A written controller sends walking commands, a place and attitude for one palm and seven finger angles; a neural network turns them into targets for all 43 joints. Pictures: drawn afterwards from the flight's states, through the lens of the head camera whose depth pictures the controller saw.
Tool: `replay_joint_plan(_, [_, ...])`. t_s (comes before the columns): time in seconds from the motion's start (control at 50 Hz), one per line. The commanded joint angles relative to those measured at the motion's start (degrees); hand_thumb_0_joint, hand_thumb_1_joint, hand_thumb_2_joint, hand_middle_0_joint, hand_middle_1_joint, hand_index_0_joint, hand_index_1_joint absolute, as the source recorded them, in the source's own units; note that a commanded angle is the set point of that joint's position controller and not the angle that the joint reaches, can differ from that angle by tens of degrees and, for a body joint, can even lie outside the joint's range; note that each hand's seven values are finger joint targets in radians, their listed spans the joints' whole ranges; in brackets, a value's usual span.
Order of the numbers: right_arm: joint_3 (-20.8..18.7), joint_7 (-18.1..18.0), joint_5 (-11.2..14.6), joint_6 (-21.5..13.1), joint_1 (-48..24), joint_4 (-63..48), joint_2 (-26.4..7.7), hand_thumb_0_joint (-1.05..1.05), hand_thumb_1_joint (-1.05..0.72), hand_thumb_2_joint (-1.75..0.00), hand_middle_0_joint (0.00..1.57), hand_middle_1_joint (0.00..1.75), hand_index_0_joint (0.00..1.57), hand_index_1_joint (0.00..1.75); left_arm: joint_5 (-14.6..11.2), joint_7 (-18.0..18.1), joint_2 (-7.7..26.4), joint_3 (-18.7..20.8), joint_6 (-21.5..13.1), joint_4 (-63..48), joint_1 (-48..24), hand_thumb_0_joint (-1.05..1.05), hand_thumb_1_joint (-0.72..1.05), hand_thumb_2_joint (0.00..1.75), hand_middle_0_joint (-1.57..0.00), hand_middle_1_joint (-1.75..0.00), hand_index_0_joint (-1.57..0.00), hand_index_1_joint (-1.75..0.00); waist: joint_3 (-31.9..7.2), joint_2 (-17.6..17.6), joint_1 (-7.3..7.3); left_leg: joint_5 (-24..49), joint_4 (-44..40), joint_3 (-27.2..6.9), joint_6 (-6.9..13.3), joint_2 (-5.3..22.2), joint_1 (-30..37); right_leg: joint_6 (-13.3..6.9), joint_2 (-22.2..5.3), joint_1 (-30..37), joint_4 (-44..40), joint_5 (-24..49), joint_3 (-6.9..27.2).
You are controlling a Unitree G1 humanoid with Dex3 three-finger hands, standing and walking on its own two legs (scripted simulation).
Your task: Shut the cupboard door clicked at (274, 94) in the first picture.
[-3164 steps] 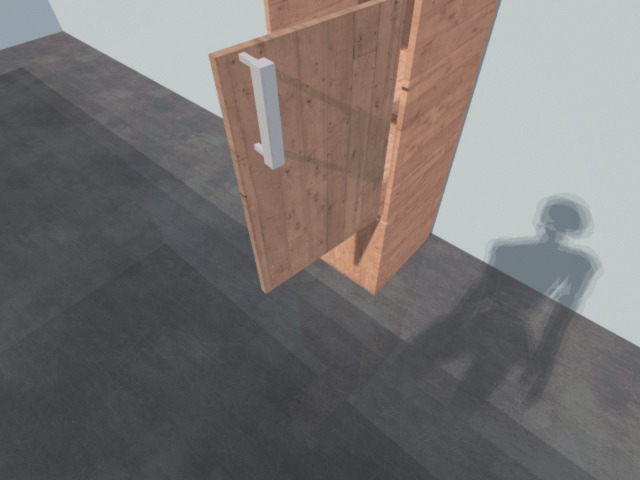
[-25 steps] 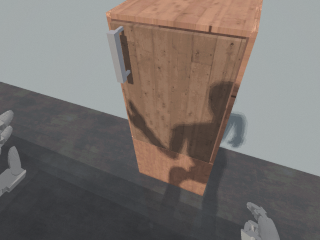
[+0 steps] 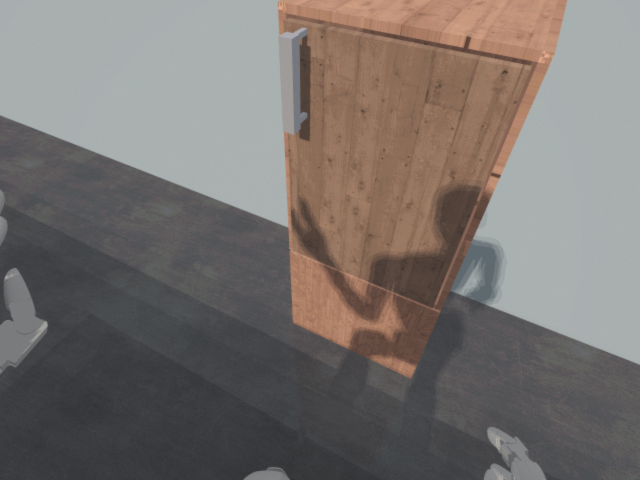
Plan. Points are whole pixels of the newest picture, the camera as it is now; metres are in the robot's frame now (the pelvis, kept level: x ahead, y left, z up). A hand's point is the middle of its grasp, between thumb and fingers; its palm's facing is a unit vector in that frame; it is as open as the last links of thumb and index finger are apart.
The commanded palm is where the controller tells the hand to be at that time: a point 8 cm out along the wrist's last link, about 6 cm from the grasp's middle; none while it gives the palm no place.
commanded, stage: step back with the hand held close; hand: left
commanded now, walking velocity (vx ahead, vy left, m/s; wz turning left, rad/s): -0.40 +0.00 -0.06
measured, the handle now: (296, 82) +0.72 +0.11 +0.17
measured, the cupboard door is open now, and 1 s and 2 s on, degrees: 0 0 0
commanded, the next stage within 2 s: stop stepping back and stand still in 0.28 s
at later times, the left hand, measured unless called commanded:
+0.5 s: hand out of the picture +0.09 +0.30 +0.18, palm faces +0.45 -0.79 -0.42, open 7.4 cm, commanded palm +0.02 +0.32 +0.19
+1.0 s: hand out of the picture +0.03 +0.28 +0.19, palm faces +0.39 -0.79 -0.47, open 7.4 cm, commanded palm -0.02 +0.32 +0.19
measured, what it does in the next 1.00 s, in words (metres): walks backwards: right foot, then left foot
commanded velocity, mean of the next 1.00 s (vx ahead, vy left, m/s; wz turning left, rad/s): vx -0.03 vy -0.04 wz -0.03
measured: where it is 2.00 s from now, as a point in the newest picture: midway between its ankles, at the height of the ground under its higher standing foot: outside the picture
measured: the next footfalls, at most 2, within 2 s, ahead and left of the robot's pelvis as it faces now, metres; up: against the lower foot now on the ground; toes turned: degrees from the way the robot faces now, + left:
right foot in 0.18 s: +0.01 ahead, -0.12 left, +0.00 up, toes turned +3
left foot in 0.40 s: -0.02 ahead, +0.15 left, +0.00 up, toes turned +2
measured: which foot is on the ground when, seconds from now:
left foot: down 0.00-0.20, up 0.22-0.38, down 0.40-0.98, up 1.00-1.00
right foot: down 0.00-0.04, up 0.06-0.16, down 0.18-0.40, up 0.42-0.56, down 0.58-1.00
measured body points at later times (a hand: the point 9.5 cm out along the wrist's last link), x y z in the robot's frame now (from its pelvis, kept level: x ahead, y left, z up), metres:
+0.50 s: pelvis -0.13 +0.03 +0.00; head -0.11 +0.05 +0.45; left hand +0.06 +0.34 +0.20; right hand +0.04 -0.21 -0.07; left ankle -0.06 +0.15 -0.72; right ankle -0.08 -0.10 -0.71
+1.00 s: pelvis -0.18 +0.03 +0.01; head -0.20 +0.03 +0.46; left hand +0.01 +0.32 +0.21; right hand -0.08 -0.22 -0.09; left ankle -0.07 +0.14 -0.71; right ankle -0.19 -0.04 -0.72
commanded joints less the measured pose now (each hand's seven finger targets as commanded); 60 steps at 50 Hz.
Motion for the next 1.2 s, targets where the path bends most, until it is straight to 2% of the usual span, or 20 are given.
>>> replay_joint_plan(0.0, [-3.32, -1.76, 0.14, -4.16, -7.07, -10.08, -8.47, 0.0, -0.9, -0.9, 0.2, 0.3, 0.2, 0.3, 0.48, 1.28, 13.41, 8.74, -3.6, -9.57, -6.91, 0.0, 0.9, 0.9, -0.2, -0.3, -0.2, -0.3, -1.53, 11.74, -1.52, -31.13, -23.96, -15.02, 3.36, 10.8, -6.37, -0.77, 3.32, 2.37, 4.13, -15.92, 0.1])
replay_joint_plan(0.04, [-3.96, -1.18, -0.02, -4.13, -7.66, -10.37, -7.37, 0.0, -0.9, -0.9, 0.2, 0.3, 0.2, 0.3, -0.01, 0.19, 13.36, 9.65, -4.72, -11.57, -6.58, 0.0, 0.9, 0.9, -0.2, -0.3, -0.2, -0.3, -5.59, 13.18, -0.34, -29.31, -26.88, -15.84, 4.4, 13.96, -12.01, -1.46, 5.0, 11.79, 15.21, -11.75, -2.2])
replay_joint_plan(0.12, [-3.83, 0.77, 0.2, -4.6, -7.52, -10.62, -5.48, 0.0, -0.9, -0.9, 0.2, 0.3, 0.2, 0.3, -2.4, -0.94, 12.87, 10.41, -5.15, -12.43, 2.79, 0.0, 0.9, 0.9, -0.2, -0.3, -0.2, -0.3, -8.85, 11.84, -0.29, -18.3, -20.74, -6.04, 1.1, 11.18, -1.56, -3.08, 2.74, 7.69, 3.07, -15.26, -2.88])
replay_joint_plan(0.16, [-3.98, 1.31, 0.06, -4.13, -6.63, -9.74, -5.03, 0.0, -0.9, -0.9, 0.2, 0.3, 0.2, 0.3, -2.33, -0.71, 14.71, 11.21, -5.4, -13.2, 1.17, 0.0, 0.9, 0.9, -0.2, -0.3, -0.2, -0.3, -6.15, 3.06, -1.38, -14.47, -7.77, -0.58, -1.93, 6.21, 4.11, -5.95, -4.4, -2.88, -11.26, -18.6, 9.55])
replay_joint_plan(0.2, [-5.13, 1.63, 0.26, -3.31, -6.07, -7.8, -5.25, 0.0, -0.9, -0.9, 0.2, 0.3, 0.2, 0.3, -1.09, 0.58, 16.36, 10.8, -3.15, -12.41, -1.42, 0.0, 0.9, 0.9, -0.2, -0.3, -0.2, -0.3, -5.13, -14.92, -0.03, -11.94, 24.83, 0.82, -4.81, -1.92, 11.63, -14.03, -21.38, -23.18, -25.94, -31.42, 30.57])
replay_joint_plan(0.24, [-2.98, 1.29, -0.91, -1.94, -6.8, -7.73, -3.3, 0.0, -0.9, -0.9, 0.2, 0.3, 0.2, 0.3, 0.27, 0.51, 12.87, 7.08, -1.02, -11.35, -5.87, 0.0, 0.9, 0.9, -0.2, -0.3, -0.2, -0.3, 1.03, -13.7, -1.26, -12.89, 29.56, -4.15, -3.08, 0.84, 0.76, -12.54, -19.14, -16.59, -20.24, -11.97, 23.03])
replay_joint_plan(0.32, [-2.01, -1.54, -0.85, -1.93, -7.06, -6.21, -4.5, 0.0, -0.9, -0.9, 0.2, 0.3, 0.2, 0.3, 1.16, 1.16, 13.66, 6.57, -0.83, -10.38, -11.83, 0.0, 0.9, 0.9, -0.2, -0.3, -0.2, -0.3, -1.12, -5.36, -2.1, -6.9, -5.07, -0.52, -1.81, 0.2, 9.25, -6.32, -11.69, -5.82, -6.11, 16.86, 12.46])
replay_joint_plan(0.36, [-3.34, -2.03, -0.05, -2.66, -7.12, -8.21, -7.36, 0.0, -0.9, -0.9, 0.2, 0.3, 0.2, 0.3, 0.81, 0.85, 13.73, 7.04, -2.45, -14.5, -11.27, 0.0, 0.9, 0.9, -0.2, -0.3, -0.2, -0.3, -7.1, 10.29, -1.1, 17.1, -13.74, -9.23, 2.08, 11.87, 12.23, -0.41, -1.96, -2.75, 4.92, 9.91, 4.9])
replay_joint_plan(0.38, [-4.21, -1.39, 0.22, -3.35, -5.42, -9.06, -7.18, 0.0, -0.9, -0.9, 0.2, 0.3, 0.2, 0.3, 0.22, 0.6, 13.8, 8.65, -2.89, -14.36, -8.43, 0.0, 0.9, 0.9, -0.2, -0.3, -0.2, -0.3, -11.09, 11.98, -0.61, 21.06, -13.51, -9.05, 4.28, 16.08, 12.47, 0.11, 0.25, -0.03, 10.36, -5.29, 2.88])
replay_joint_plan(0.42, [-4.42, -0.18, 0.08, -4.54, -5.01, -9.98, -6.81, 0.0, -0.9, -0.9, 0.2, 0.3, 0.2, 0.3, -1.05, -0.35, 10.9, 8.66, -2.11, -12.8, -0.09, 0.0, 0.9, 0.9, -0.2, -0.3, -0.2, -0.3, -10.86, 15.56, -1.27, 0.81, -18.34, -13.52, 6.94, 17.91, 4.3, 0.32, 1.19, 1.75, 18.47, -13.77, 0.62])
replay_joint_plan(0.52, [-3.2, 1.2, 0.43, -5.15, -5.19, -10.37, -6.14, 0.0, -0.9, -0.9, 0.2, 0.3, 0.2, 0.3, -0.19, -0.17, 11.28, 8.66, -1.35, -17.72, 0.99, 0.0, 0.9, 0.9, -0.2, -0.3, -0.2, -0.3, -4.69, 6.93, -1.89, -20.22, -14.72, -5.0, 2.1, 9.72, -1.9, -1.05, 0.68, 9.93, -1.93, -6.89, -1.12])
replay_joint_plan(0.64, [-2.82, -0.03, -1.26, -2.66, -4.85, -7.91, -5.35, 0.0, -0.9, -0.9, 0.2, 0.3, 0.2, 0.3, -0.23, 1.73, 12.95, 8.58, 0.09, -12.17, -1.8, 0.0, 0.9, 0.9, -0.2, -0.3, -0.2, -0.3, -2.59, -5.98, -3.13, -9.0, 4.2, 0.18, -0.77, 0.58, 12.53, -10.01, -11.05, -9.47, -18.91, -28.98, 16.91])
replay_joint_plan(0.72, [-2.55, -0.77, -1.09, -1.65, -4.9, -6.77, -6.04, 0.0, -0.9, -0.9, 0.2, 0.3, 0.2, 0.3, 0.11, 2.09, 11.97, 7.47, 0.46, -8.32, -3.42, 0.0, 0.9, 0.9, -0.2, -0.3, -0.2, -0.3, 0.29, -4.37, -3.37, -13.35, -1.91, -2.76, 0.51, 1.07, 12.53, -7.93, -7.8, -11.39, -14.24, -30.39, 10.07])
replay_joint_plan(0.8, [-2.95, -1.58, -0.77, -2.73, -7.05, -7.97, -7.01, 0.0, -0.9, -0.9, 0.2, 0.3, 0.2, 0.3, 0.71, 1.56, 13.58, 8.2, 0.21, -12.0, -6.79, 0.0, 0.9, 0.9, -0.2, -0.3, -0.2, -0.3, 1.26, 15.09, -1.84, -38.19, -29.71, -21.07, 3.08, 11.82, -1.21, -2.15, 4.47, 2.24, 12.84, -15.78, -4.34])
replay_joint_plan(0.9, [-3.19, -0.09, -0.42, -3.16, -5.94, -7.73, -5.67, 0.0, -0.9, -0.9, 0.2, 0.3, 0.2, 0.3, 0.62, 0.57, 11.13, 6.53, 1.27, -8.92, 1.6, 0.0, 0.9, 0.9, -0.2, -0.3, -0.2, -0.3, -1.04, 8.83, -1.33, -26.39, -22.0, -6.5, 1.28, 6.72, -3.41, -3.27, 3.27, 14.5, -3.24, -13.38, -6.07])
replay_joint_plan(0.92, [-3.0, 0.08, -0.86, -2.55, -5.62, -7.77, -5.24, 0.0, -0.9, -0.9, 0.2, 0.3, 0.2, 0.3, 0.84, 0.54, 11.54, 6.34, 1.15, -10.04, 1.5, 0.0, 0.9, 0.9, -0.2, -0.3, -0.2, -0.3, -0.43, 5.44, -1.75, -22.76, -15.42, -4.4, 0.43, 4.25, -3.51, -4.74, 0.17, 13.35, -10.1, -15.76, -1.38])
replay_joint_plan(0.96, [-3.63, 0.5, -1.58, -1.14, -4.89, -7.45, -5.47, 0.0, -0.9, -0.9, 0.2, 0.3, 0.2, 0.3, 0.55, 0.4, 14.64, 8.89, 0.39, -11.54, -2.06, 0.0, 0.9, 0.9, -0.2, -0.3, -0.2, -0.3, -0.19, -9.76, -1.75, -9.34, 12.88, 1.31, -1.5, -1.66, -3.26, -13.15, -16.99, 2.76, -23.56, -28.98, 23.76])
replay_joint_plan(0.98, [-3.52, 0.66, -1.02, -1.06, -4.79, -6.79, -5.38, 0.0, -0.9, -0.9, 0.2, 0.3, 0.2, 0.3, 0.18, 0.58, 12.45, 6.86, 0.58, -9.48, -2.39, 0.0, 0.9, 0.9, -0.2, -0.3, -0.2, -0.3, 0.8, -12.61, -1.26, -8.19, 22.94, -1.25, -1.82, -2.02, -7.87, -13.94, -19.5, 2.05, -25.4, -30.56, 29.0])
replay_joint_plan(1.06, [-2.49, -0.14, -0.87, -2.05, -5.58, -6.22, -5.17, 0.0, -0.9, -0.9, 0.2, 0.3, 0.2, 0.3, 0.63, 1.52, 12.79, 7.18, -1.05, -5.95, -4.46, 0.0, 0.9, 0.9, -0.2, -0.3, -0.2, -0.3, 1.57, -4.7, -2.26, -4.61, 19.51, -1.63, -1.66, 1.09, -5.63, -11.54, -16.0, 3.18, -21.53, -13.58, 16.81])
replay_joint_plan(1.18, [-2.33, -0.47, -0.53, -3.82, -6.08, -6.81, -4.56, 0.0, -0.9, -0.9, 0.2, 0.3, 0.2, 0.3, 0.8, 2.04, 11.45, 6.35, -1.57, -7.58, -3.82, 0.0, 0.9, 0.9, -0.2, -0.3, -0.2, -0.3, -3.19, -7.19, -0.52, -1.12, -6.85, 3.41, 0.68, -1.2, 11.03, -5.88, -11.79, 7.79, -14.57, 2.29, 10.16])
